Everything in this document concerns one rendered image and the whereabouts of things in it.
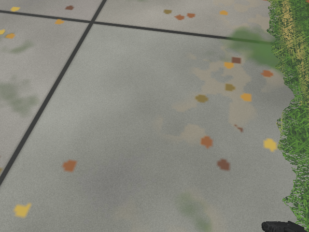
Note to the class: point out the right robot hand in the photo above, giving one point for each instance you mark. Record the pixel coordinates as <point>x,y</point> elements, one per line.
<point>282,226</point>

